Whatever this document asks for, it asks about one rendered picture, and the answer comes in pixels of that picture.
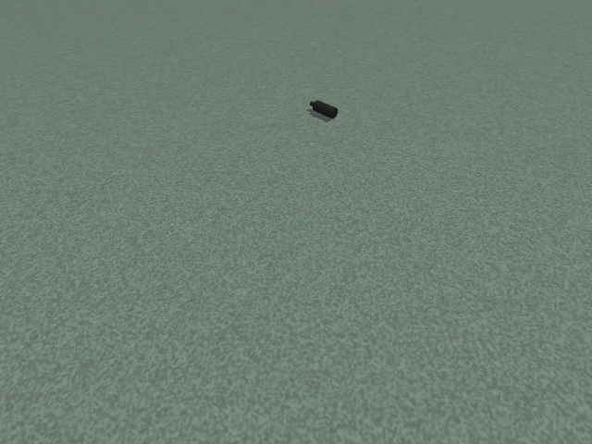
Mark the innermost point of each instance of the bottle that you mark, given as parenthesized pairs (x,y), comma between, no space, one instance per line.
(324,109)

